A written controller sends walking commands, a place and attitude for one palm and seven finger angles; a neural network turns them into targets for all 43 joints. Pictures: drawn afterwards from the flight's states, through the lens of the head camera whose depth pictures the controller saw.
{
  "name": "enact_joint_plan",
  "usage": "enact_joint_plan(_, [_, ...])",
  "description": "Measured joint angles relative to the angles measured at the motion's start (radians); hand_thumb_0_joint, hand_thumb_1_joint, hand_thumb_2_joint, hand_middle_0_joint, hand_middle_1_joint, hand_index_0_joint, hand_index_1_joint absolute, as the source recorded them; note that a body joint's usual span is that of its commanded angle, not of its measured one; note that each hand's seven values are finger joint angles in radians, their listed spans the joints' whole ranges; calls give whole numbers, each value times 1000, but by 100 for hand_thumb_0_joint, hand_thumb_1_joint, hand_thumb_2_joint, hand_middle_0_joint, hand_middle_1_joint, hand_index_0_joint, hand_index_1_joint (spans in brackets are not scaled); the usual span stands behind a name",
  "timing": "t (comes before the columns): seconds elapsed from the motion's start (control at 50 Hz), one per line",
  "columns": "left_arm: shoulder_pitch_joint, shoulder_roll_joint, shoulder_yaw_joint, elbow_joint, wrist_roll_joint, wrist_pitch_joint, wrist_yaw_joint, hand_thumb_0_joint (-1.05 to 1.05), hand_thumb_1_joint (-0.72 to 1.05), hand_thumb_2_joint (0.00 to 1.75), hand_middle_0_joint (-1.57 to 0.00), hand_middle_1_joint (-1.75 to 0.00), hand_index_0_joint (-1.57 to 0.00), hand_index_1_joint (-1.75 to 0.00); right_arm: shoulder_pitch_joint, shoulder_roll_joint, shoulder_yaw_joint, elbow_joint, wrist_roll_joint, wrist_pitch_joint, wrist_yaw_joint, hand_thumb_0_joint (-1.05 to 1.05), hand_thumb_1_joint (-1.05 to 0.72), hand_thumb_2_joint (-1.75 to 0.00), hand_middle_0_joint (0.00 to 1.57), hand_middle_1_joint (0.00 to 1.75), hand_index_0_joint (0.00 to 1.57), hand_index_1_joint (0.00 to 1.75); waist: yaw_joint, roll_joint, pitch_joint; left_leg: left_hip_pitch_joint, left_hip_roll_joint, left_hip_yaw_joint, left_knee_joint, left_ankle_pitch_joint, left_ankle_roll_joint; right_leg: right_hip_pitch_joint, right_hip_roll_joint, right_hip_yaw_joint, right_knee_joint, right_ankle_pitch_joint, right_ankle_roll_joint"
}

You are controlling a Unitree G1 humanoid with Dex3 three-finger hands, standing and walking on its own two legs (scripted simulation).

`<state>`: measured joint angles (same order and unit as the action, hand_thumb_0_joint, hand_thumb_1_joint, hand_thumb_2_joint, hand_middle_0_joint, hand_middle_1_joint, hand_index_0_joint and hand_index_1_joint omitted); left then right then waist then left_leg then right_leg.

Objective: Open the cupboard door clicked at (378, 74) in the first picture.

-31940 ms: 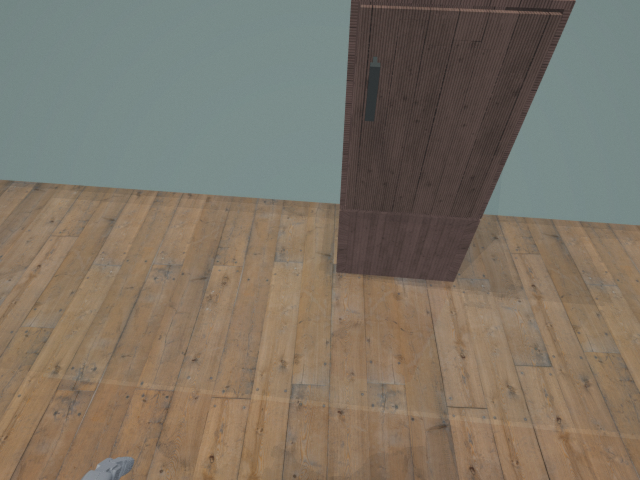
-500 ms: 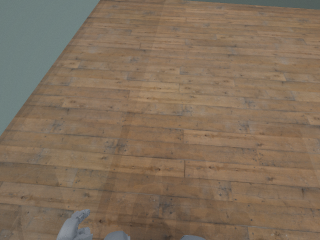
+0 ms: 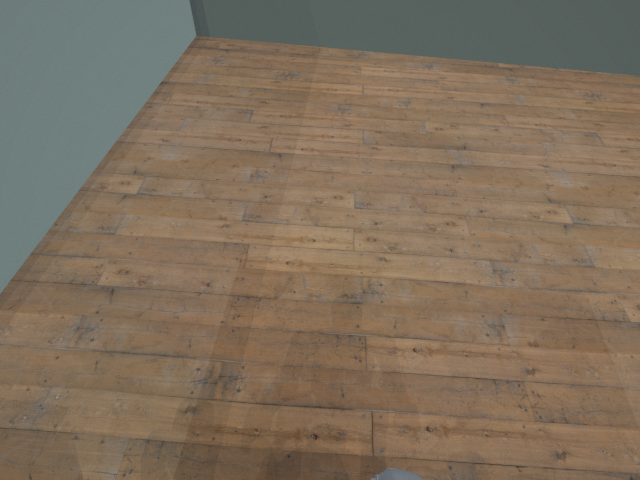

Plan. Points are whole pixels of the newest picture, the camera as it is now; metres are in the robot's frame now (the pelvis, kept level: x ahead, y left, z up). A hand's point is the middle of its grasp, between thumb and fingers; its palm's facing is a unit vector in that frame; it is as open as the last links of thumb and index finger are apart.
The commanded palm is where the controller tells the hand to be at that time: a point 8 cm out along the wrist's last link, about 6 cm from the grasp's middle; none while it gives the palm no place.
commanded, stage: walk to a spot facing it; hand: left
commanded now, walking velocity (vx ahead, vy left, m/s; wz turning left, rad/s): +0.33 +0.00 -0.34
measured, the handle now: out of the picture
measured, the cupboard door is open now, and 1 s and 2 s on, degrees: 39 39 39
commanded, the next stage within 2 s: turn to face it in 0.14 s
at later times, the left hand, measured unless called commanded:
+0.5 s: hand (253, 406) +0.26 +0.13 -0.19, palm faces +0.05 -0.99 -0.16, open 7.2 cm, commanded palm none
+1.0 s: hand (246, 363) +0.32 +0.15 -0.17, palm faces +0.32 -0.90 -0.29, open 7.3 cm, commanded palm none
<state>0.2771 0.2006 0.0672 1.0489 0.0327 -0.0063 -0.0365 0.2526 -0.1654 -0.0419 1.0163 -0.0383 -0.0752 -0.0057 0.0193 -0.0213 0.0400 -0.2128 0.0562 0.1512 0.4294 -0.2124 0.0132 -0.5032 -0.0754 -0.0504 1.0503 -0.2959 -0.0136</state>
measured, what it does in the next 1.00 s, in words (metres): walks ahead, turning left: right foot, then left foot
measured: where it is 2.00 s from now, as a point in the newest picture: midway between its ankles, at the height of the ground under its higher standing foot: (362, 447)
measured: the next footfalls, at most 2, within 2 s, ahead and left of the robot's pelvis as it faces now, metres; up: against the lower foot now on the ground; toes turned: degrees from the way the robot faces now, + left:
right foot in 0.20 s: +0.21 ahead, -0.16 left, +0.00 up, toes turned -10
left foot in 0.54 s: +0.34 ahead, +0.05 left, +0.00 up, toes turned +11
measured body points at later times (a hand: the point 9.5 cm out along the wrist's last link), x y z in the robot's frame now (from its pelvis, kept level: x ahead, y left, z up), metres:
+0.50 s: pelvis +0.21 -0.05 -0.01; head +0.24 -0.03 +0.44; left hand +0.25 +0.18 -0.17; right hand +0.24 -0.29 -0.15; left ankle +0.28 +0.05 -0.72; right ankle +0.17 -0.15 -0.74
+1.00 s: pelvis +0.28 -0.09 -0.01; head +0.32 -0.08 +0.43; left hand +0.30 +0.19 -0.14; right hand +0.42 -0.32 -0.16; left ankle +0.29 +0.04 -0.72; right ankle +0.32 -0.23 -0.75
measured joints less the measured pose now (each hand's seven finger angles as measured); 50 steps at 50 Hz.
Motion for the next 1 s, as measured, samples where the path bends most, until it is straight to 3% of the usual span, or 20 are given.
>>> enact_joint_plan(0.08, [-51, -14, -2, -30, -1, -1, -7, 0, 91, 90, -20, -30, -20, -30, 71, -15, -5, 49, 0, 18, 8, 1, -93, -90, 20, 30, 20, 30, -17, 20, 0, 86, 11, 21, -54, -28, -20, -10, -27, -17, -244, 59, 8])
enact_joint_plan(0.16, [-89, -8, 1, -45, 0, -2, -9, 0, 91, 90, -20, -30, -20, -30, 133, -22, -8, 80, -2, 39, 12, 1, -92, -90, 20, 30, 20, 30, -44, 25, 1, 144, 35, 47, -7, -118, -58, 54, -12, -48, -403, 93, 6])
enact_joint_plan(0.2, [-97, 7, 3, -57, 3, -21, -6, 0, 91, 90, -20, -30, -20, -30, 165, -19, -6, 91, 3, 47, 15, 1, -92, -90, 20, 30, 20, 30, -47, 9, -5, 124, 50, 57, 112, -203, -61, 100, 0, -41, -466, 114, -20])
enact_joint_plan(0.24, [-119, -2, 4, -54, -5, -39, 8, 0, 91, 90, -20, -30, -20, -30, 148, -27, -7, 108, 11, 68, 18, 1, -92, -90, 20, 30, 20, 30, -48, 32, 18, 26, 66, -8, 377, -303, -40, 97, 25, -54, -400, 81, -35])
enact_joint_plan(0.28, [-120, -15, -2, -51, -10, -42, 21, 0, 91, 90, -20, -30, -20, -30, 119, -30, -10, 113, 14, 76, 17, 1, -92, -90, 20, 30, 20, 30, -54, 45, 29, -84, 60, -57, 574, -280, -31, 140, 44, -72, -427, 43, -38])
enact_joint_plan(0.32, [-108, -24, -7, -43, -10, -42, 34, 0, 91, 90, -20, -30, -20, -30, 89, -24, -9, 102, 14, 74, 12, 1, -92, -90, 20, 30, 20, 30, -62, 37, 26, -173, 55, -70, 633, -232, -34, 193, 53, -85, -499, 52, -28])
enact_joint_plan(0.42, [-81, -13, -9, -15, -10, -51, 54, -1, 94, 90, -20, -30, -20, -30, 25, 9, 1, 54, 19, 63, 9, 1, -92, -90, 20, 30, 20, 30, -63, -3, 14, -261, 39, -58, 445, -127, -49, 309, 55, -122, -631, 60, -29])
enact_joint_plan(0.5, [-68, -13, -15, -3, -13, -37, 51, -1, 94, 90, -20, -30, -20, -30, -23, 16, 6, 29, 19, 69, 11, 1, -93, -90, 20, 30, 20, 30, -49, -14, 24, -243, 22, -30, 270, -34, -49, 364, 47, -163, -609, -2, -7])
enact_joint_plan(0.54, [-53, -17, -16, -6, -15, -25, 50, 0, 93, 90, -20, -30, -20, -30, -34, 4, 8, 12, 15, 66, 17, 1, -93, -90, 20, 30, 20, 30, -42, -14, 25, -202, 10, -24, 174, 68, -33, 366, 36, -182, -531, -68, 10])
enact_joint_plan(0.56, [-46, -18, -15, -8, -19, -15, 50, 0, 93, 90, -20, -30, -20, -30, -37, -3, 6, 3, 11, 63, 17, 1, -93, -90, 20, 30, 20, 30, -41, -15, 18, -199, 1, -27, 178, 42, 14, 339, 23, -185, -454, -107, 22])
enact_joint_plan(0.6, [-55, -9, -16, -13, -22, 13, 53, 0, 92, 90, -20, -30, -20, -30, -59, -4, 6, -12, 7, 64, 11, 1, -93, -90, 20, 30, 20, 30, -42, -31, 25, -216, -22, -34, 230, -19, 60, 250, 14, -115, -225, -237, 44])
enact_joint_plan(0.66, [-86, 2, -8, -27, -14, 39, 51, 0, 92, 90, -20, -30, -20, -30, -75, -7, 6, -36, 7, 69, 0, 1, -92, -90, 20, 30, 20, 30, -39, -29, 32, -211, -42, -61, 208, -18, 56, 123, 22, -37, 16, -234, 62])
enact_joint_plan(0.7, [-110, 8, -3, -46, -12, 44, 48, 0, 91, 90, -20, -30, -20, -30, -79, -11, 6, -44, 8, 70, -5, 1, -92, -90, 20, 30, 20, 30, -32, -21, 37, -198, -52, -83, 167, 4, 56, 69, 19, -5, 61, -182, 73])
enact_joint_plan(0.84, [-148, 26, 4, -115, -11, 50, 47, 0, 91, 90, -20, -30, -20, -30, -81, -33, -7, -62, 6, 93, 4, 1, -91, -90, 20, 30, 21, 30, -35, 24, 29, -170, -60, -171, 81, 49, 32, 58, 19, 40, -125, -139, 85])
enact_joint_plan(0.94, [-148, 39, 1, -153, -13, 39, 49, 0, 91, 90, -20, -30, -20, -30, -66, -53, -29, -77, 10, 119, 13, 1, -91, -90, 20, 30, 21, 30, -48, 47, 17, -193, -77, -244, 117, 35, -6, 189, 44, 28, -440, -68, 68])
enact_joint_plan(0.96, [-137, 49, 1, -165, -9, 29, 50, 0, 91, 90, -20, -30, -20, -30, -61, -52, -34, -81, 14, 125, 15, 1, -91, -90, 20, 30, 21, 30, -42, 23, 6, -216, -95, -236, 160, -16, -15, 214, 26, 42, -521, -39, 50])
enact_joint_plan(1.0, [-135, 38, -2, -163, -4, 25, 58, 0, 91, 90, -20, -30, -20, -30, -71, -73, -46, -77, 15, 137, 19, 1, -91, -90, 20, 30, 21, 30, -40, 38, 22, -272, -89, -219, 343, -179, -30, 213, 22, 17, -493, -6, 45])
